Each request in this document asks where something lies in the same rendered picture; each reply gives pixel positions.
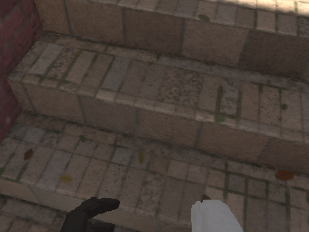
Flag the left robot hand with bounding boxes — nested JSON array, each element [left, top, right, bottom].
[[60, 196, 120, 232]]

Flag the robot right thigh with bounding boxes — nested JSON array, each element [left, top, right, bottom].
[[191, 199, 243, 232]]

